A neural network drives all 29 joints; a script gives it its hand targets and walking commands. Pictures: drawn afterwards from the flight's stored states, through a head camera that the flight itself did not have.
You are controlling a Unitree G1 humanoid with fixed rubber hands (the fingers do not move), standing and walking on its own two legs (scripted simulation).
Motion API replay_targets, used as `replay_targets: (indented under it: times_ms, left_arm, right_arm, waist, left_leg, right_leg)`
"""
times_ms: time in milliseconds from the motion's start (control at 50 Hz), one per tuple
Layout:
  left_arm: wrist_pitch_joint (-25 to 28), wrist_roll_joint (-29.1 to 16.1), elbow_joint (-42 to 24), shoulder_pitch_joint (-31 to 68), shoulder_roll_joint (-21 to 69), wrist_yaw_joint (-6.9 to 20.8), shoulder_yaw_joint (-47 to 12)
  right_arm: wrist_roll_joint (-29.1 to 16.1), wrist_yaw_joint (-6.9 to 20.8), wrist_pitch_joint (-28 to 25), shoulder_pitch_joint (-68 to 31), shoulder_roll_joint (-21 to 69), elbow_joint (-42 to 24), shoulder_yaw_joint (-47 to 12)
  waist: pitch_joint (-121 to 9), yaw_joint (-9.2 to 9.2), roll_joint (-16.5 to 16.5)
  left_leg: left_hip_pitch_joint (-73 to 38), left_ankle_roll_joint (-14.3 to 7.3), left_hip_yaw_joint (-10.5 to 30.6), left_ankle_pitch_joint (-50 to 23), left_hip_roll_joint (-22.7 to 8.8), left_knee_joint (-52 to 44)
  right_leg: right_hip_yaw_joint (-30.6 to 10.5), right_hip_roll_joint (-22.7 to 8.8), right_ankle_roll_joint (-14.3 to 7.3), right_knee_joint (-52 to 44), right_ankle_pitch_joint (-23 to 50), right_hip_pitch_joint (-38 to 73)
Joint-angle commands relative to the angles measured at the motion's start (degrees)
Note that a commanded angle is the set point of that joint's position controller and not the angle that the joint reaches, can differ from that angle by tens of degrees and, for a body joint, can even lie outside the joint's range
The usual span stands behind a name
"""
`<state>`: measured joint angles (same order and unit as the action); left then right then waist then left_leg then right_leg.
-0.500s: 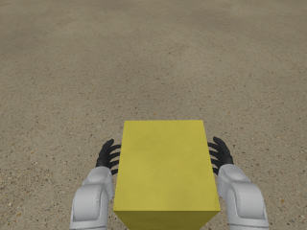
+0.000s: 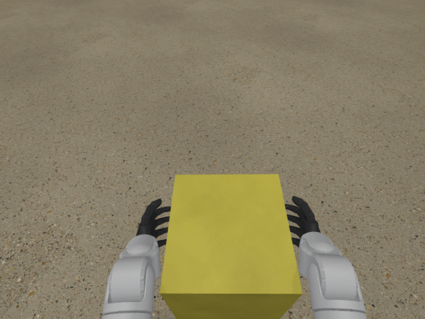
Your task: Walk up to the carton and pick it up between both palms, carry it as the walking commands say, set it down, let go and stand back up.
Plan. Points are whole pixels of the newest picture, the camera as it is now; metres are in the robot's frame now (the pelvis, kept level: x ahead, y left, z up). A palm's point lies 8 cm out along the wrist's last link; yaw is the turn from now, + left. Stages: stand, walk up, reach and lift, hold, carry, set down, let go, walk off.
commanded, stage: carry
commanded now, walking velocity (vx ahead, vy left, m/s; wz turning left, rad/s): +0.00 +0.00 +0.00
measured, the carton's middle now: (226, 253) +0.29 +0.00 -0.02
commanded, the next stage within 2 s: hold in 0.94 s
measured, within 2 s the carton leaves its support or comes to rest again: neither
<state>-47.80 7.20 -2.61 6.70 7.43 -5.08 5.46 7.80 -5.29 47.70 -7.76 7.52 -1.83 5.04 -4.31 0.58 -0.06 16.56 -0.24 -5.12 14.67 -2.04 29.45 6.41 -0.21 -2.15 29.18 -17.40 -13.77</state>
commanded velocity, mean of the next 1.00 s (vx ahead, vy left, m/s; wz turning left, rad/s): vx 0.00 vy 0.00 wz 0.00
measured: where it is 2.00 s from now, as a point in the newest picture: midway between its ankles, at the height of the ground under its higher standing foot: outside the picture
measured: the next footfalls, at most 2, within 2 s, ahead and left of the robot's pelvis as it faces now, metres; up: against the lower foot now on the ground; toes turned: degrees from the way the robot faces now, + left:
none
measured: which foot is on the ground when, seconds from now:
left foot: down 0.00-1.00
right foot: down 0.00-1.00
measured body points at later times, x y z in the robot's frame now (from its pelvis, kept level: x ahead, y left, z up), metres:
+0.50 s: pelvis -0.02 +0.01 +0.00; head -0.04 +0.02 +0.45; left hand +0.26 +0.16 +0.04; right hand +0.27 -0.13 +0.05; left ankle +0.01 +0.11 -0.74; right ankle -0.02 -0.09 -0.74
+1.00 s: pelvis -0.03 +0.02 +0.00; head -0.04 +0.03 +0.45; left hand +0.26 +0.17 +0.03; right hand +0.26 -0.13 +0.03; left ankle +0.01 +0.11 -0.74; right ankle -0.02 -0.09 -0.74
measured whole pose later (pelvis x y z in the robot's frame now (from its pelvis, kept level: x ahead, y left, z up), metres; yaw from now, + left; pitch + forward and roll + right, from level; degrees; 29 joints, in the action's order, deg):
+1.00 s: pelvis -0.03 +0.02 +0.00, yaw +0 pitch -2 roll +0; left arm -44.7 9.1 4.2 8.7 7.6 -4.4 6.4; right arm 10.5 -3.8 44.3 -9.1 7.6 4.7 6.5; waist -0.2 0.1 0.4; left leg 13.4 -2.4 -6.0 11.5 -0.7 26.8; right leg 5.6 -1.4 -0.5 26.5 -13.6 -10.7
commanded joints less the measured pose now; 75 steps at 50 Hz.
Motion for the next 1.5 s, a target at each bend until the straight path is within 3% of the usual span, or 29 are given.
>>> replay_targets:
  times_ms: [0,460,920,940,960,980,1020,1040,1080,1160,1220,1280,1320,1340,1420,1480]
  left_arm:
    - [1.57,-9.8,-6.31,21.89,39.36,7.17,-25.62]
    - [1.58,-9.38,-5.0,23.04,39.52,7.35,-25.1]
    - [1.84,-9.16,-4.53,22.69,36.95,6.44,-23.46]
    - [2.53,-3.04,13.16,11.52,30.7,6.62,-16.33]
    - [6.19,-5.17,4.65,16.12,29.37,7.07,-18.72]
    - [7.2,-5.95,1.84,18.43,31.89,7.55,-21.37]
    - [8.56,-6.49,-2.92,18.75,35.4,7.92,-25.07]
    - [8.34,-6.79,-2.36,18.95,36.43,6.52,-26.96]
    - [9.18,-6.7,-0.61,17.01,35.08,6.32,-26.17]
    - [11.18,-6.46,4.62,22.8,34.69,6.86,-24.06]
    - [12.81,-5.5,11.43,29.39,39.9,8.27,-21.99]
    - [14.38,-4.19,19.59,38.1,47.76,10.85,-19.35]
    - [15.36,-2.93,24.97,44.7,53.16,12.96,-16.2]
    - [15.68,-1.63,27.9,45.47,54.4,13.72,-13.34]
    - [16.24,2.79,36.36,50.94,52.25,15.19,-4.67]
    - [17.12,5.56,40.42,52.95,49.57,16.0,1.07]
  right_arm:
    - [-9.75,7.27,-1.4,-20.48,40.44,-5.73,-25.37]
    - [-9.63,7.8,-1.53,-21.35,40.24,-4.55,-24.27]
    - [-8.87,6.83,-1.93,-20.94,37.57,-3.65,-22.11]
    - [-1.98,7.87,-2.22,-11.83,27.62,11.34,-15.49]
    - [-3.44,8.1,-6.1,-14.03,27.65,4.38,-18.54]
    - [-4.79,8.9,-7.44,-15.69,29.99,2.58,-20.39]
    - [-7.28,9.67,-9.09,-16.84,33.39,-1.23,-23.74]
    - [-9.49,9.24,-9.74,-19.85,31.75,-0.61,-24.12]
    - [-9.19,9.61,-10.57,-19.09,29.97,-0.23,-24.48]
    - [-6.81,9.78,-11.67,-22.42,31.17,6.3,-21.49]
    - [-5.26,11.06,-13.22,-29.09,37.17,13.36,-19.53]
    - [-3.65,13.19,-14.75,-37.66,46.84,21.16,-17.46]
    - [-2.53,15.01,-15.81,-44.18,53.35,26.7,-15.41]
    - [-1.81,15.95,-16.16,-45.88,55.28,29.27,-14.19]
    - [2.99,17.25,-17.63,-49.92,55.91,41.21,-4.51]
    - [5.81,17.0,-18.84,-51.54,55.0,46.01,0.83]
  waist:
    - [-11.88,0.02,0.04]
    - [-12.28,-0.17,-0.17]
    - [-12.76,-0.36,-0.38]
    - [1.22,-1.7,-1.17]
    - [-2.39,0.36,0.66]
    - [-5.68,1.22,0.58]
    - [-10.81,0.63,-1.02]
    - [-13.06,-0.54,-4.04]
    - [-10.16,-0.82,-2.87]
    - [-4.12,0.04,-0.86]
    - [-2.74,-0.26,-0.02]
    - [-4.23,-0.17,1.51]
    - [-5.47,-1.19,1.75]
    - [-4.65,-2.6,0.92]
    - [-3.18,-2.78,-0.17]
    - [-2.26,-3.38,0.35]
  left_leg:
    - [-4.67,-1.96,6.18,-11.36,-6.96,-3.43]
    - [-4.3,-2.48,7.27,-7.97,-6.62,-5.38]
    - [-4.18,-2.75,7.99,-8.22,-6.74,-5.69]
    - [-10.28,-1.79,10.46,-13.61,2.83,-8.31]
    - [-10.66,-1.7,11.52,-18.19,1.94,-7.61]
    - [-14.05,-1.17,11.7,-21.63,1.54,-7.15]
    - [-17.69,-0.61,12.02,-28.83,1.34,-6.36]
    - [-21.04,-1.08,11.92,-24.39,3.51,-3.66]
    - [-20.12,-1.28,11.52,-21.72,3.91,-3.62]
    - [-16.13,-1.98,11.21,-8.29,4.45,-4.35]
    - [-14.7,-2.39,11.76,-1.3,4.58,-3.58]
    - [-13.25,-2.97,12.31,2.89,4.9,-2.04]
    - [-10.97,-3.37,12.68,5.39,5.04,-1.42]
    - [-8.21,-3.46,12.92,5.25,4.79,-1.99]
    - [-5.87,-3.75,12.26,9.1,5.02,-0.7]
    - [-3.55,-3.74,11.83,9.27,4.92,0.66]
  right_leg:
    - [-7.17,-8.74,-0.02,-4.65,14.51,2.94]
    - [-7.19,-8.4,0.23,-5.35,9.57,1.14]
    - [-7.42,-7.91,0.31,-4.52,9.67,0.79]
    - [-10.26,3.0,-0.17,-6.53,12.44,8.1]
    - [-11.02,2.85,0.64,-6.31,14.92,8.36]
    - [-10.88,3.12,1.31,-6.17,17.34,8.82]
    - [-11.17,3.42,1.81,-6.16,21.31,10.26]
    - [-10.56,4.56,-1.3,-4.27,19.1,4.95]
    - [-10.95,4.08,-1.47,-4.63,17.19,3.44]
    - [-11.29,3.51,-2.11,-4.79,7.62,0.92]
    - [-11.55,3.38,-2.55,-3.92,1.95,-1.14]
    - [-12.13,3.06,-2.71,-3.29,-2.18,-2.76]
    - [-12.65,2.74,-2.66,-2.89,-4.94,-3.21]
    - [-12.6,2.94,-2.48,-2.07,-4.11,-1.88]
    - [-13.01,2.59,-2.38,-1.44,-9.45,-5.91]
    - [-14.51,1.84,-2.03,-1.74,-12.56,-7.24]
